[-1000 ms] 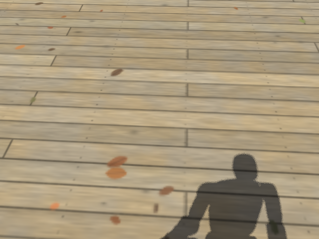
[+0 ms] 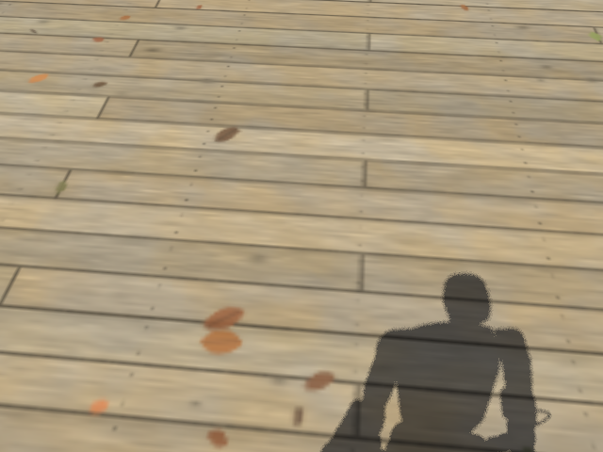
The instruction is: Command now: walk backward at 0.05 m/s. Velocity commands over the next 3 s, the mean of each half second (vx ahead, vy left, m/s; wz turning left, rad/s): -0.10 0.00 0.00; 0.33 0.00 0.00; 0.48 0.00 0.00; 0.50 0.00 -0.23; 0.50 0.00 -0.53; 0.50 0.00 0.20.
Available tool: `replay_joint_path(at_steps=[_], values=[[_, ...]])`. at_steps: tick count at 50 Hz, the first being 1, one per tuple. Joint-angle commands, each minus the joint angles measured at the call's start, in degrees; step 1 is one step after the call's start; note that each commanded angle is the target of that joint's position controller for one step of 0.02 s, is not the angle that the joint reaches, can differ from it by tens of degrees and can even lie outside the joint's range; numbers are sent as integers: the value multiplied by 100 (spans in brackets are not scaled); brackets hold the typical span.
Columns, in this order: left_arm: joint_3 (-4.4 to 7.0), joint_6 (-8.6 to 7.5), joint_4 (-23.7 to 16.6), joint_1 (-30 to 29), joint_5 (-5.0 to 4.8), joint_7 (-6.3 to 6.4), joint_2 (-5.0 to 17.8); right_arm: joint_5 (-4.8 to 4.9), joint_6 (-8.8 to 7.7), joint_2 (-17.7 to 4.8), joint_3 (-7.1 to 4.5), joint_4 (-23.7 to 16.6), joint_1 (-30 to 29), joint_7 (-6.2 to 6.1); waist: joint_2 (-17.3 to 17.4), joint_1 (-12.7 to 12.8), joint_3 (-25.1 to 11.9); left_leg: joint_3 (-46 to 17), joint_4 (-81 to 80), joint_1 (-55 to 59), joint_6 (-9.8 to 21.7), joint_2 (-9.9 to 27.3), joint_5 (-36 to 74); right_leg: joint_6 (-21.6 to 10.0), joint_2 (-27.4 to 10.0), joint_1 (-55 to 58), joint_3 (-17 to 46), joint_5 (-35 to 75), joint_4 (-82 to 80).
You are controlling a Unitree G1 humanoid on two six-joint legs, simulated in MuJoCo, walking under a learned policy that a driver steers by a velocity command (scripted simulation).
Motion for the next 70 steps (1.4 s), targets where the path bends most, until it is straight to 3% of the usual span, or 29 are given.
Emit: replay_joint_path(at_steps=[1, 7, 15, 16, 17, 18, 19, 21, 23, 27, 29, 31, 32, 33, 34, 35, 37, 40, 45, 51, 53, 55, 56, 57, 58, 59, 60, 64, 70], values=[[137, -35, -165, 363, -6, 42, 715, 5, -37, -773, -134, -313, -187, -52, -39, -5, -12, -426, -166, 866, 357, 387, 1996, -67, -287, -1101, 247, 1615, -456], [267, 108, -553, 367, -15, 194, 794, -30, 166, -922, -213, -664, -191, -203, 11, 34, -422, -511, -56, 547, 595, 512, 1977, -293, -311, -1207, 290, 2159, 203], [328, 274, -826, 750, 57, 184, 732, -42, 227, -1184, -271, -1063, -407, -327, 648, 241, -495, -1138, -1137, -367, 708, 1089, -378, -476, -77, -1184, 219, -1, 703], [356, 284, -851, 839, 91, 165, 844, -15, 212, -1167, -270, -1121, -537, -323, 381, 331, -330, -886, -972, -662, 503, 878, -886, -635, -306, -1187, 493, -48, 216], [417, 273, -941, 829, 124, 170, 1165, 4, 205, -1162, -282, -1169, -629, -302, -400, 418, 59, -279, -163, -1027, 159, 272, -1509, -1023, -950, -1455, 1318, 143, -867], [482, 199, -1164, 421, 215, 175, 1551, -44, 193, -961, -255, -1222, -737, -258, -1700, 459, 143, 285, 2154, -1205, -112, -465, -1990, -1640, -1993, -1809, 2581, 1036, -1718], [426, 71, -1333, 112, 363, 216, 1466, -70, 194, -971, -290, -1185, -581, -212, -1270, 266, -150, -678, 3579, -1244, -89, -376, -2333, -1863, -2170, -1786, 2666, 1196, -1689], [361, -136, -1553, -811, 87, 188, 1162, 47, 175, -990, -332, -720, 329, -122, -332, -358, -340, -945, 4061, -1202, -20, -265, -1359, -1222, -1527, -1466, 1898, 213, -1502], [277, -212, -1211, -479, -141, 95, 802, -25, 73, -724, -257, -414, 672, -62, -498, -335, -237, -395, 3173, -1247, -184, 43, -982, -905, -1229, -960, 1509, -753, -1652], [454, -162, -936, 255, -157, 169, 1318, 153, -191, -631, -130, -788, -363, 42, -933, 246, 23, 145, 1023, -732, -220, 72, -1684, -969, -1326, -496, 1672, -1031, -1695], [537, -130, -962, 202, -238, 166, 1494, 191, -249, -652, -128, -655, 51, 72, -941, 97, 71, 378, -111, 87, 13, -21, -1597, -1009, -1330, -830, 1705, -1456, -1577], [536, -100, -1052, -41, -315, 114, 1349, 178, -225, -647, -146, -227, 956, 94, -650, -246, 251, 416, -1183, 1357, 294, -67, -750, -823, -982, -1824, 1402, -1448, -1135], [455, -139, -1188, -365, -278, 49, 982, 139, -243, -686, -142, -14, 1707, 103, 29, -496, 56, -546, -1397, 2410, 465, 599, -978, -585, -635, -2857, 931, -958, 129], [344, -250, -1387, -566, -203, -57, 450, 86, -264, -1156, -207, 53, 2271, 82, 1386, -571, -228, -2361, -1630, 3178, 915, 1845, -1593, -197, 2, -4248, -77, -844, 1990], [400, -366, -1716, -1163, -274, -92, 698, -89, -440, -1429, -232, 103, 2435, 163, 1311, -707, 231, -3765, -2364, 2403, 1657, 2648, -2761, -232, -70, -4986, 469, -887, 2825], [457, -423, -1755, -1269, -376, -128, 955, -99, -589, -1159, -134, -94, 1855, 153, 775, -414, 709, -3510, -2550, 2201, 1524, 2466, -2998, -285, -354, -5322, 785, -175, 3369], [508, -451, -1502, -862, -232, -164, 1063, -26, -698, -962, -50, -370, 1190, 193, 610, -73, 563, -2391, -2500, 2065, 991, 1860, -1900, -285, -577, -5156, 698, 748, 3518], [502, -479, -1477, -1047, -131, -220, 885, -47, -671, -657, 54, -314, 1662, 179, 511, -192, 395, -1278, -2492, 1866, 811, 1392, -101, -96, -648, -4688, 430, 1677, 3067], [323, -484, -1892, -2083, -171, -325, 551, -60, -626, -875, 64, -346, 2149, 84, 492, -505, 573, -660, -2643, 1445, 820, 1201, 842, 34, -462, -4006, 92, 2571, 1482], [252, -550, -2260, -2616, -238, -539, 682, 60, -550, -1036, -9, -300, 2445, 72, 615, -465, 713, -493, -2275, 2250, 771, 1595, 1623, -259, -283, -3552, 30, 2162, 388], [361, -561, -2225, -2156, -222, -549, 954, 45, -509, -1196, -69, -347, 2321, 70, 856, -98, 264, -378, -1527, 2436, 659, 1634, 3665, -454, 21, -2564, -148, 1776, 290], [632, -531, -1716, -250, -260, -459, 1484, -11, -458, -1180, -53, -462, 2099, 74, 898, 873, -950, -46, 745, 1488, 366, 1249, 4674, -839, 67, 204, -55, 1857, 376], [773, -509, -1516, 718, -83, -394, 2095, -55, -530, -621, 103, -658, 2532, 129, -295, 829, -2098, 114, 3047, -736, 58, 579, 2348, -1567, -1551, 2754, 2189, 1312, 416], [676, -474, -1385, 966, -78, -412, 1908, 63, -710, -235, 229, -570, 2712, 180, -1416, 698, -3084, -591, 4549, -1644, -37, -240, -1892, -2079, -2460, 3324, 4708, 331, -905], [532, -486, -1423, 480, -94, -424, 1486, 238, -841, -810, 47, -739, 2069, 211, -1146, 708, -2195, -981, 5102, -2256, 104, 125, -1805, -1738, -2182, 2609, 4235, 133, -1177], [451, -496, -1528, -60, -103, -406, 1228, 315, -887, -973, 12, -931, 1525, 201, -836, 555, -1333, -701, 5108, -2456, 209, 426, -1429, -1514, -1988, 1623, 3262, 460, -1236], [383, -536, -1583, -528, -79, -429, 1064, 243, -873, -934, -6, -978, 1292, 157, -263, 312, -808, -579, 4693, -2207, 228, 713, -930, -1382, -1758, 564, 2559, 963, -1448], [337, -638, -1455, -846, -34, -458, 913, 103, -551, -541, -52, -934, 1609, 81, -454, -267, -227, -532, 3792, -1376, 181, 1066, -421, -1326, -1288, -1095, 1453, 1250, -2137], [385, -614, -1287, -276, -44, -243, 1231, -17, -557, -717, -103, -1390, 331, 125, -259, -62, 134, -415, 1827, -2241, -116, 1051, 1363, -1257, -1151, -783, 879, 1808, -2361]])
Next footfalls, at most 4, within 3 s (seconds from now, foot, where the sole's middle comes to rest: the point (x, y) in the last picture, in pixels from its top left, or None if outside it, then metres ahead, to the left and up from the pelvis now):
0.64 left None -0.11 0.12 -0.77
1.10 right None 0.27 -0.13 -0.77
1.66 left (265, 421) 0.57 0.12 -0.77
2.22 right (379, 319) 0.83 -0.15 -0.77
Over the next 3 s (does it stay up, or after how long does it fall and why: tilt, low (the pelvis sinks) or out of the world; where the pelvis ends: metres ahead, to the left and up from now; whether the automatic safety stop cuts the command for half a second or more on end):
stays up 1.14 -0.14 0.01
